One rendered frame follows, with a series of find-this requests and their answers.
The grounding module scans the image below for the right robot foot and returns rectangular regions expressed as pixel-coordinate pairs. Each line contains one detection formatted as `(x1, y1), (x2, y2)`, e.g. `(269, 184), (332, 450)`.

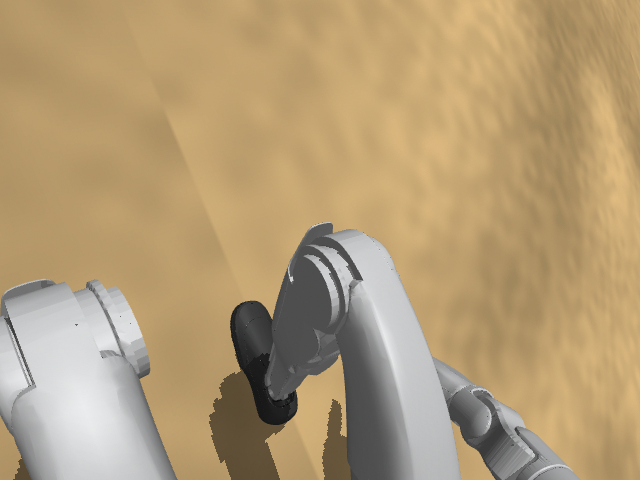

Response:
(230, 301), (298, 425)

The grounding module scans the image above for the right robot hand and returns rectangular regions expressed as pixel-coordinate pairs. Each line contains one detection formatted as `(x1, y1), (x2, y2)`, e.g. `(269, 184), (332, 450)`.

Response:
(432, 356), (475, 411)

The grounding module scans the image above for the right robot arm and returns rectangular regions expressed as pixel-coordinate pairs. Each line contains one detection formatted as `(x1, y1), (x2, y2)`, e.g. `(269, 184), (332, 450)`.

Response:
(449, 385), (581, 480)

